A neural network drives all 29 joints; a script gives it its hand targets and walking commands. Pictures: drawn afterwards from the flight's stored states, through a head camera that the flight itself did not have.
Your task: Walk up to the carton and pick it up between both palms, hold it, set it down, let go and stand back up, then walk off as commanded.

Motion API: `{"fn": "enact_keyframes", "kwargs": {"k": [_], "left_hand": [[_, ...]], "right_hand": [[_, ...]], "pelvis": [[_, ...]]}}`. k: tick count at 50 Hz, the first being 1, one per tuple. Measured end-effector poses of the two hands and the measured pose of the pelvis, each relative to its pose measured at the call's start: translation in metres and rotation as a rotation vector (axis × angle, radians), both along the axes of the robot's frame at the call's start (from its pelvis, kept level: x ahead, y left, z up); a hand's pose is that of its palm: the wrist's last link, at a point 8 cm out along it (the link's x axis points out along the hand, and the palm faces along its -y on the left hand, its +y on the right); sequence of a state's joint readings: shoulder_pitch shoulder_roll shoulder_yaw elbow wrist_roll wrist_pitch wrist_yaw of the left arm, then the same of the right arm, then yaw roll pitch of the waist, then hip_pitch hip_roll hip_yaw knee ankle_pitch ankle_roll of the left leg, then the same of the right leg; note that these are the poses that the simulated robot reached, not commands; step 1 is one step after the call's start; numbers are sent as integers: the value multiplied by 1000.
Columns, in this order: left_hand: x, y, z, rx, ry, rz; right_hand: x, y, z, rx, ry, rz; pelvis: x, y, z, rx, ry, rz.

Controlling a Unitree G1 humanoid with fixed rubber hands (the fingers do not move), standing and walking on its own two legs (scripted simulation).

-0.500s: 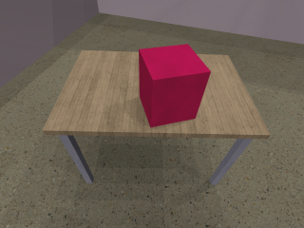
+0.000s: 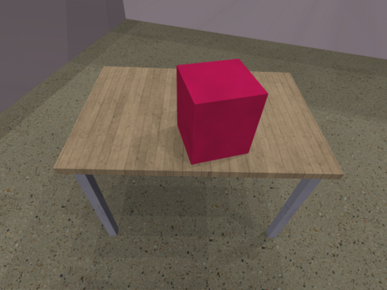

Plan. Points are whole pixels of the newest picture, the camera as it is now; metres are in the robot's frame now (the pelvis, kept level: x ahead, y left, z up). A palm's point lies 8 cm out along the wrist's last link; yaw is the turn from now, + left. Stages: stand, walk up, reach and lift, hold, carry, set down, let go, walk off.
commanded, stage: stand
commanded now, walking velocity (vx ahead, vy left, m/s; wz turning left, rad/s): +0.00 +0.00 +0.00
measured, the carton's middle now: (214, 112) +0.65 -0.06 -0.02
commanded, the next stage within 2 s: none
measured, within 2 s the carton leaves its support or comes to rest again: neither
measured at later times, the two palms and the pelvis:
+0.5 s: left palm out of the picture +0.08 +0.30 -0.13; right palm out of the picture +0.09 -0.28 -0.11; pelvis +0.00 +0.01 +0.00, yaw +0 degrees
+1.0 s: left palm out of the picture +0.06 +0.31 -0.12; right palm out of the picture +0.08 -0.29 -0.12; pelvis +0.00 +0.01 +0.00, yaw +0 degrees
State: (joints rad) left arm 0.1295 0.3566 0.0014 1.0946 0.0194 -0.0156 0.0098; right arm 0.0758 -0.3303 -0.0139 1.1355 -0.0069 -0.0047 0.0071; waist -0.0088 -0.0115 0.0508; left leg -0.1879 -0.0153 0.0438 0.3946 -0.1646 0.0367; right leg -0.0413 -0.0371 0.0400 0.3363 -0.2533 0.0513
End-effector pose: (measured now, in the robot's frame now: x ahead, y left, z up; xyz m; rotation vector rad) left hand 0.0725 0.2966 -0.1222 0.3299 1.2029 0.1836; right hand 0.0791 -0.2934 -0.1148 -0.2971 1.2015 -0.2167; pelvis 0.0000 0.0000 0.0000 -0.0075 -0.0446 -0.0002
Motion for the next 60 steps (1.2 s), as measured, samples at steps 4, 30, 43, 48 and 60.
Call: {"fn": "enact_keyframes", "kwargs": {"k": [4,30,43,48,60], "left_hand": [[-1,0,0,-3,7,3],[-1,0,-5,-26,-1,1],[-12,11,0,3,21,11],[-13,10,0,8,18,11],[-18,-4,-5,-22,30,12]], "right_hand": [[0,0,0,3,-3,-4],[11,10,5,-3,-42,12],[-2,12,-2,6,-6,1],[-1,10,-2,5,-12,4],[3,-4,3,-21,-15,6]], "pelvis": [[2,1,0,0,2,0],[1,8,0,-4,-6,4],[0,10,0,3,0,3],[-1,9,-1,-1,-4,4],[1,4,-1,4,-2,-2]]}}
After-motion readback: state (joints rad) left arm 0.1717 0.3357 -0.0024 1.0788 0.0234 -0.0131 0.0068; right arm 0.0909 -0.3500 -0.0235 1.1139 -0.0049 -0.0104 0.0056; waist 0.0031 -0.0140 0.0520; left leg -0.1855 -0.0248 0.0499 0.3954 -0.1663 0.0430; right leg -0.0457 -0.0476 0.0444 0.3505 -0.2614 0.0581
